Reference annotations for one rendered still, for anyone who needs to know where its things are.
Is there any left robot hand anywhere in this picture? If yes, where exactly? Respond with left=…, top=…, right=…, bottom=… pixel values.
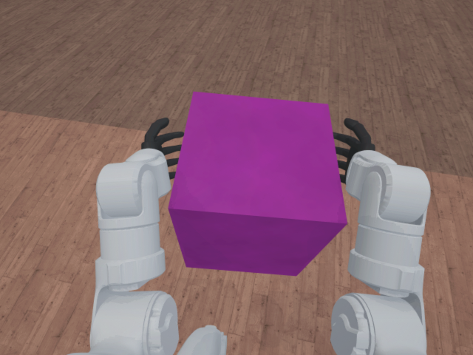
left=141, top=118, right=184, bottom=180

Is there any right robot forearm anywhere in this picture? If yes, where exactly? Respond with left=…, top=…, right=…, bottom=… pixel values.
left=346, top=150, right=431, bottom=337

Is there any left robot thigh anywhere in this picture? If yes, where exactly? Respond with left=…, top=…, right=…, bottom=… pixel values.
left=177, top=327, right=227, bottom=355

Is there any right robot upper arm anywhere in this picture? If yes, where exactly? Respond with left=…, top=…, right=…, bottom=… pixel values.
left=330, top=293, right=427, bottom=355

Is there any carton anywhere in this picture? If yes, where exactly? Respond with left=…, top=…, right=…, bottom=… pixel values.
left=168, top=92, right=347, bottom=276

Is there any left robot upper arm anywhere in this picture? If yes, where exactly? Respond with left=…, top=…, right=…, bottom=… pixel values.
left=67, top=291, right=179, bottom=355

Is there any right robot hand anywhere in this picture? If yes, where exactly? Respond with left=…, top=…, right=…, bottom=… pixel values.
left=333, top=118, right=375, bottom=184

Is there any left robot forearm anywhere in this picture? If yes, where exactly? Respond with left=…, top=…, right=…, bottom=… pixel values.
left=90, top=149, right=171, bottom=348

